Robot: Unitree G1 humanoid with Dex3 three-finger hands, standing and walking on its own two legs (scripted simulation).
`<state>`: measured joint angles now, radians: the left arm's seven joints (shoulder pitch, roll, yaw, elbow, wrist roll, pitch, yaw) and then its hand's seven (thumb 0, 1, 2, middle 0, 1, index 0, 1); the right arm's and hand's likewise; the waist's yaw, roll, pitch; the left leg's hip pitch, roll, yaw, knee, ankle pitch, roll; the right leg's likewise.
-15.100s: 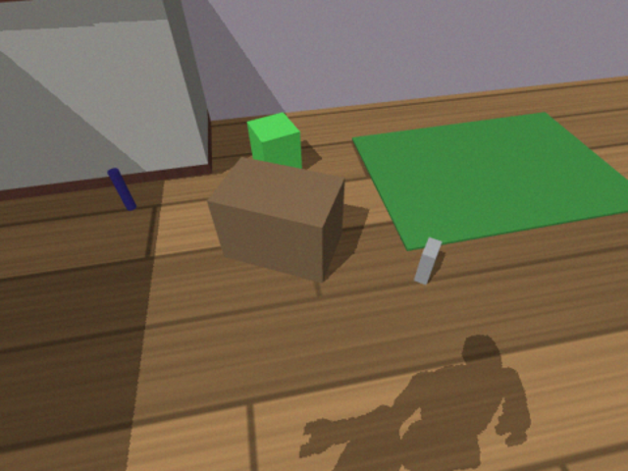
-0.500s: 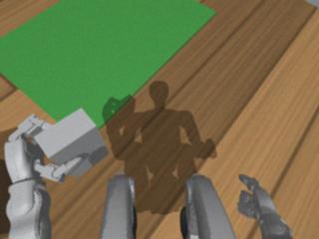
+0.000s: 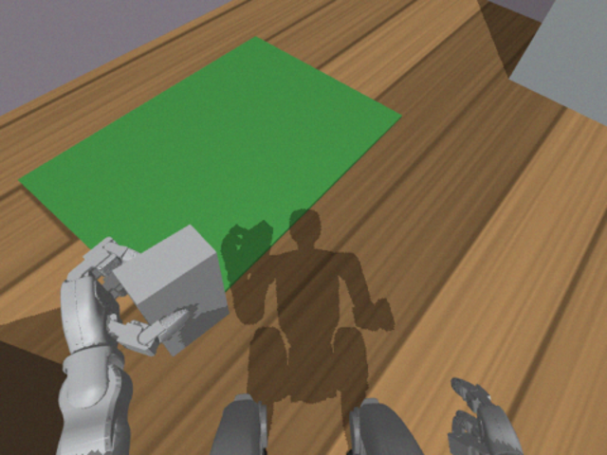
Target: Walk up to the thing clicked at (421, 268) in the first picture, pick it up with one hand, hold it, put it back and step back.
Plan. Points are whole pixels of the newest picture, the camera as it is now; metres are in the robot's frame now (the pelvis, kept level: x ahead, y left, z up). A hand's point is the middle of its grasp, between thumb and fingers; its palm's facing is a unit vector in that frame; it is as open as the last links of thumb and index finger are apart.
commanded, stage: hold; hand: left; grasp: from the side
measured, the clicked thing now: (180, 295) +0.33 +0.17 +0.00
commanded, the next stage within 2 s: crouch in 1.24 s
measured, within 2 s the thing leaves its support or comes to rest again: neither
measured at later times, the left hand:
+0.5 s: hand (146, 252) +0.35 +0.19 +0.09, palm faces +0.26 -0.96 -0.04, open 9.5 cm
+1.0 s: hand (160, 234) +0.36 +0.17 +0.12, palm faces +0.26 -0.96 -0.03, open 9.5 cm
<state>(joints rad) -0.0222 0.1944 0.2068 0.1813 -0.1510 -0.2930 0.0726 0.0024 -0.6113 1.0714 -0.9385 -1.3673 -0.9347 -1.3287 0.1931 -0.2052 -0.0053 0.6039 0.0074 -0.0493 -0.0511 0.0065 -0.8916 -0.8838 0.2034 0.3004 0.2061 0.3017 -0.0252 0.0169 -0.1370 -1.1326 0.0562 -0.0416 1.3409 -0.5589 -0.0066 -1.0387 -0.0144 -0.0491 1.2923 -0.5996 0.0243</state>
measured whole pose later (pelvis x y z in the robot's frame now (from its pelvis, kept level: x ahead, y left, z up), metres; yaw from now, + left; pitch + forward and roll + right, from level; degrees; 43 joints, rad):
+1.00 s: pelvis +0.02 -0.01 +0.07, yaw +1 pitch +10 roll -2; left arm -0.11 0.14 0.14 0.35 -0.11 -0.31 0.12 0.00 -0.61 1.06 -0.95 -1.34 -0.95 -1.31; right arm 0.22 -0.20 0.00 0.65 -0.02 0.00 -0.04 0.01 -0.91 -0.89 0.20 0.30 0.21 0.30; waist -0.02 0.01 -0.05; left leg -0.68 0.06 -0.01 0.94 -0.43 -0.02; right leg -0.61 -0.01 -0.04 0.91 -0.47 0.01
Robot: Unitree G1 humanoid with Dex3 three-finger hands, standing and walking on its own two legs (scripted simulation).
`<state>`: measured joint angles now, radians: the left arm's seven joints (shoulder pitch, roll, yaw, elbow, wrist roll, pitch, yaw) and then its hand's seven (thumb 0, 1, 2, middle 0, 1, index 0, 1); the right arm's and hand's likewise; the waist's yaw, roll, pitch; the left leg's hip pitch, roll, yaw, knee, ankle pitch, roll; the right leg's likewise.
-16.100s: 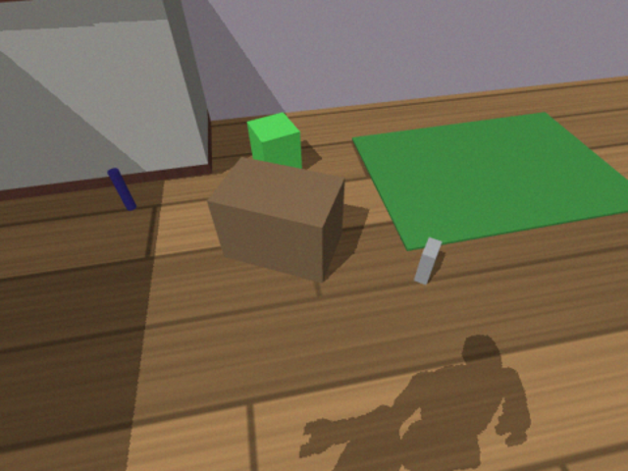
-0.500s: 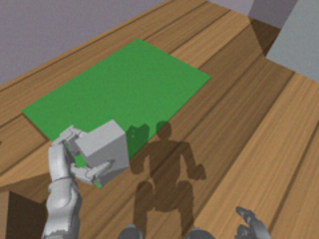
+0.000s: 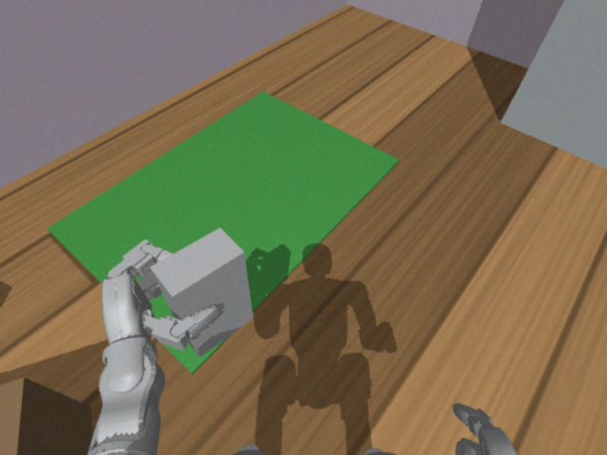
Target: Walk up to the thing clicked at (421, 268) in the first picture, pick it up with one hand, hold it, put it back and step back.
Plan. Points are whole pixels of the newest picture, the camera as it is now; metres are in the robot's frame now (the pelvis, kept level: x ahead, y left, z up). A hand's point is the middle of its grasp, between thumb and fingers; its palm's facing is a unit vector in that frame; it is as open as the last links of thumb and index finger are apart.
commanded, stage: hold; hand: left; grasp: from the side
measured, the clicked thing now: (209, 296) +0.34 +0.14 +0.02
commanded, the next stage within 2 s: crouch in 0.24 s
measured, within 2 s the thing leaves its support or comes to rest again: neither
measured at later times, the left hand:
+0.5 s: hand (176, 279) +0.35 +0.17 +0.05, palm faces +0.26 -0.97 +0.00, open 9.6 cm
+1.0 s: hand (188, 330) +0.36 +0.21 -0.15, palm faces +0.36 -0.93 -0.01, open 9.6 cm
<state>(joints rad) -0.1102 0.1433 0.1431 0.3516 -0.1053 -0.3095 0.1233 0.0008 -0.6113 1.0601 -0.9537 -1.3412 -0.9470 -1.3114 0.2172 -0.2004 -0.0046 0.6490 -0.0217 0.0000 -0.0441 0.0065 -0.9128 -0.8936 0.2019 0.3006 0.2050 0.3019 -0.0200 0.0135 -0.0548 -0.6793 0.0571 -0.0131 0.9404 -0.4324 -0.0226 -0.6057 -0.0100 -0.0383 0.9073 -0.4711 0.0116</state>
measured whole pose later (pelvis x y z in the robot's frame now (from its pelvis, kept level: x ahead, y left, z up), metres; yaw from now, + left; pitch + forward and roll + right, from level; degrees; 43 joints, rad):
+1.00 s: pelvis -0.03 +0.00 -0.13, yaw -2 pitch +28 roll -3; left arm -0.39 0.21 0.35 0.86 -0.12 -0.74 0.09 0.00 -0.61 1.10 -0.90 -1.44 -0.89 -1.41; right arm 0.13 -0.24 -0.02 0.69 -0.09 -0.01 0.06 0.00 -0.88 -0.90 0.20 0.30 0.20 0.30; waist -0.05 0.00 -0.19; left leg -1.43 0.07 -0.04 1.55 -0.61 -0.02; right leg -1.36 0.00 -0.04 1.53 -0.66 0.01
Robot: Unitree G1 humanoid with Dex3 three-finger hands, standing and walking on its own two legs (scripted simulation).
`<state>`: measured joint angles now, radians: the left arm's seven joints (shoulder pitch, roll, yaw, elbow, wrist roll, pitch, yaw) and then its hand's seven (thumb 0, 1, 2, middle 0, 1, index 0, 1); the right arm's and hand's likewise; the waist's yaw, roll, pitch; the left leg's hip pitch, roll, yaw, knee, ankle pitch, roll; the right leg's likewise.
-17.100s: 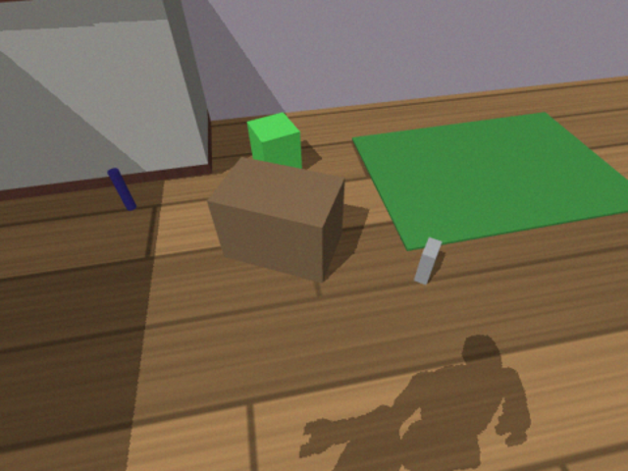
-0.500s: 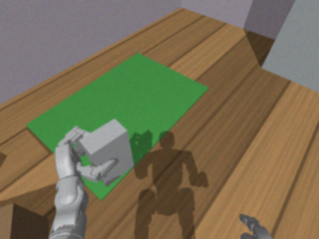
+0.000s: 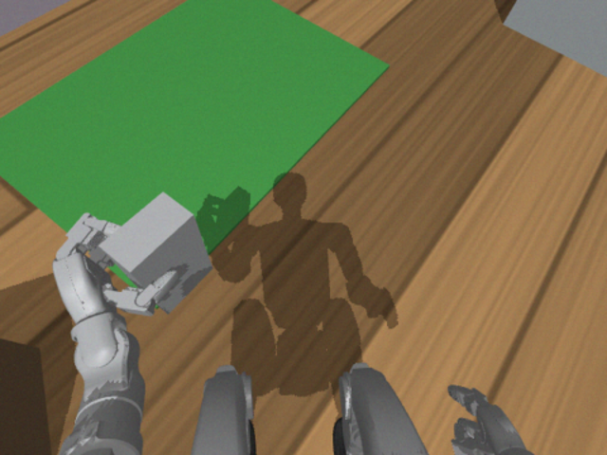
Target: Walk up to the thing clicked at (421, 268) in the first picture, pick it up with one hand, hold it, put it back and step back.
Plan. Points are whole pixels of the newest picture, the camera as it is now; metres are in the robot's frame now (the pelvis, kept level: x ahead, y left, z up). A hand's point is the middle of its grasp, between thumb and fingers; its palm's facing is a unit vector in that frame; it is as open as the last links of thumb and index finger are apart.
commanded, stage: crouch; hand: left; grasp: from the side
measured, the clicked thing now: (165, 259) +0.39 +0.19 -0.04
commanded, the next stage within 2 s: lower in 1.30 s
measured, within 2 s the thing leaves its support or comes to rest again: neither
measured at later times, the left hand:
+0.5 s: hand (152, 309) +0.38 +0.26 -0.24, palm faces +0.43 -0.90 -0.03, open 9.6 cm
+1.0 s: hand (158, 321) +0.38 +0.28 -0.34, palm faces +0.41 -0.91 -0.02, open 9.6 cm
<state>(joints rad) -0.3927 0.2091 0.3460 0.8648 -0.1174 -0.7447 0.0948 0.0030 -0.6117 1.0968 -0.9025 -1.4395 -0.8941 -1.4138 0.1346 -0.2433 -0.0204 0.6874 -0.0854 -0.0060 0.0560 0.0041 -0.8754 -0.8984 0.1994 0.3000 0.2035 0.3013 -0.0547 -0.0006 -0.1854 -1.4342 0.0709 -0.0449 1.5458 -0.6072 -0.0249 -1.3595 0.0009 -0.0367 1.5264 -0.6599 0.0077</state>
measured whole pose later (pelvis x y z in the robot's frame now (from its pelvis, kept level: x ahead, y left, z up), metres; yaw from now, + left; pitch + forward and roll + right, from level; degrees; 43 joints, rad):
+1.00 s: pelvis -0.06 +0.00 -0.27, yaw -7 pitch +27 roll -7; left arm -0.57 0.49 0.64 1.08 -0.15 -0.80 -0.10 0.00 -0.61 1.09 -0.91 -1.42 -0.91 -1.39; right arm 0.00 -0.28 0.12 0.73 -0.16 0.04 0.08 0.00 -0.89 -0.90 0.20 0.30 0.21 0.30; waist -0.11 -0.07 0.01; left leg -2.26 0.06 -0.19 2.44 -0.67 -0.04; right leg -2.15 0.04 -0.10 2.38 -0.72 0.02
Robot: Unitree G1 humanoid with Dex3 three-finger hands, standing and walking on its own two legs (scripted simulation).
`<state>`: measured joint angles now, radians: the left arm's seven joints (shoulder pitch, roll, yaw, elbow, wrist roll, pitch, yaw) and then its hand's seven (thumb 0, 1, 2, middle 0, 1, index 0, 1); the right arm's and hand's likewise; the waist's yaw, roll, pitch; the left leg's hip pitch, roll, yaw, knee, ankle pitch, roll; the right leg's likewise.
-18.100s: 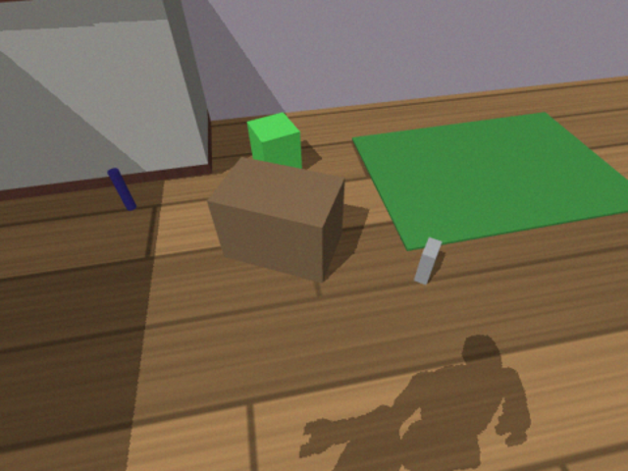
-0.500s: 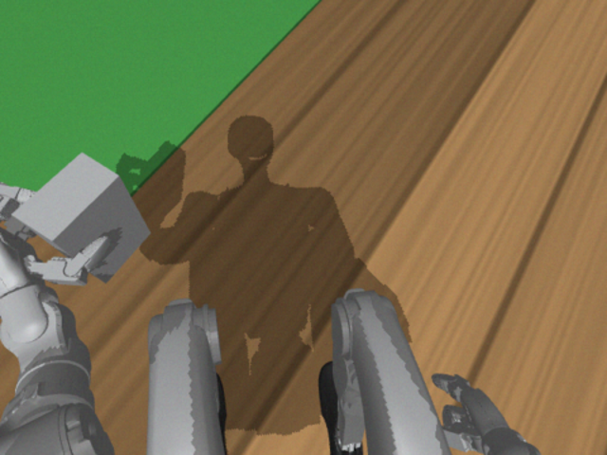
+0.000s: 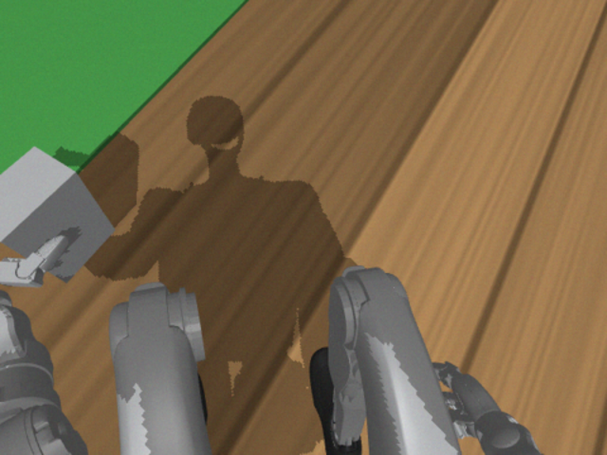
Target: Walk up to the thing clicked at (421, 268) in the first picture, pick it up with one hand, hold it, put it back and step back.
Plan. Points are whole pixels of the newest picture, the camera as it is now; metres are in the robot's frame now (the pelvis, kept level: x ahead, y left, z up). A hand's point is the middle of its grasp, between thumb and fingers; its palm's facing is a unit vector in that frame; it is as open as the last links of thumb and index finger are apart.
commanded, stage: crouch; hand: left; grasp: from the side
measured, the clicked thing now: (52, 223) +0.41 +0.30 -0.10
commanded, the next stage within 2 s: lower in 0.30 s
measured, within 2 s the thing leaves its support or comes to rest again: neither
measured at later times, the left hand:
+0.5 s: hand (21, 241) +0.39 +0.34 -0.11, palm faces +0.49 -0.87 -0.02, open 9.6 cm
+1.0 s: hand (41, 252) +0.39 +0.34 -0.17, palm faces +0.49 -0.87 -0.02, open 9.6 cm
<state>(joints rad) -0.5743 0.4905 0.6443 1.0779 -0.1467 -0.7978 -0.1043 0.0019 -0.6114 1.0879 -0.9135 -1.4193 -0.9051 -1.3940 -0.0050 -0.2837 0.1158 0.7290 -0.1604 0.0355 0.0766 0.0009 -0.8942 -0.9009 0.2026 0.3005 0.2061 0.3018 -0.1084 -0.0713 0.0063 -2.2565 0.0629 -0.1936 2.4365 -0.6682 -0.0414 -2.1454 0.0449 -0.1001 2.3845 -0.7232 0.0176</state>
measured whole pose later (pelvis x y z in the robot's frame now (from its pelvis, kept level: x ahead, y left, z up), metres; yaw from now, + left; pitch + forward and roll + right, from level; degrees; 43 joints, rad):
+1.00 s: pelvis +0.00 +0.01 -0.04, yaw -5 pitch +18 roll -12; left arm -0.51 0.66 0.70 1.19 -0.18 -0.94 -0.12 0.00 -0.61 1.07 -0.93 -1.38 -0.93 -1.36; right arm -0.14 -0.34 0.31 0.65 -0.27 0.04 0.11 0.00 -0.90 -0.90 0.20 0.30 0.21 0.30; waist -0.15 -0.19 0.20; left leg -2.27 0.05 -0.32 2.62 -0.70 -0.05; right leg -2.12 0.09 -0.18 2.48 -0.71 0.05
